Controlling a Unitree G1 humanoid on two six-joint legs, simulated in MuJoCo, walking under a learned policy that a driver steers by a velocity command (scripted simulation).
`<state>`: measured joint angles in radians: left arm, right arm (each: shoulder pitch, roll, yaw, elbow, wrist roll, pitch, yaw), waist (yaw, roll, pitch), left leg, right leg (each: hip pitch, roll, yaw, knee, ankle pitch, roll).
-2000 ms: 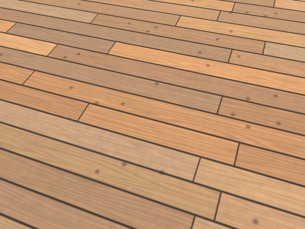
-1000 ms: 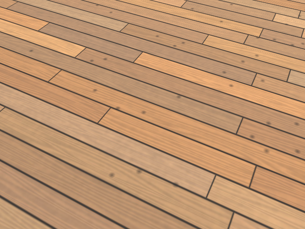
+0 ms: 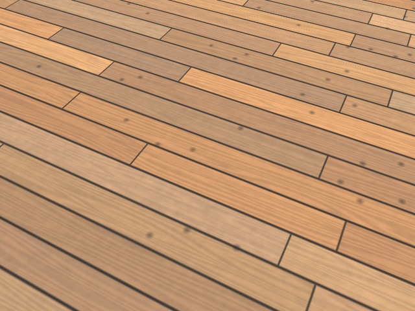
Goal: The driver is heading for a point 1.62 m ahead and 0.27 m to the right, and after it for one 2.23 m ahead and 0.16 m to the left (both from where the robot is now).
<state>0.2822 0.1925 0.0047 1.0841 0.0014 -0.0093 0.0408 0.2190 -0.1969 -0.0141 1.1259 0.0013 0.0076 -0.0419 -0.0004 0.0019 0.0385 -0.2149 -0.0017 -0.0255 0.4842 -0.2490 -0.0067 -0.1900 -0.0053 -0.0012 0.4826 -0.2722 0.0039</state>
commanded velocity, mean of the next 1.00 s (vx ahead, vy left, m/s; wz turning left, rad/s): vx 0.22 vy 0.00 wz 0.00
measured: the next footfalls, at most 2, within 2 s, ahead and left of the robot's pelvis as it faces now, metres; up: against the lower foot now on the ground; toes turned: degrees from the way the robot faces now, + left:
right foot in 0.72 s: +0.40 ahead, -0.10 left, +0.00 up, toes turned -2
left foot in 1.04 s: +0.35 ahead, +0.13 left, +0.00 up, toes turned +1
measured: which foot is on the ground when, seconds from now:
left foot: down 0.00-0.72, up 0.74-1.00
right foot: down 0.00-0.32, up 0.34-0.70, down 0.72-1.00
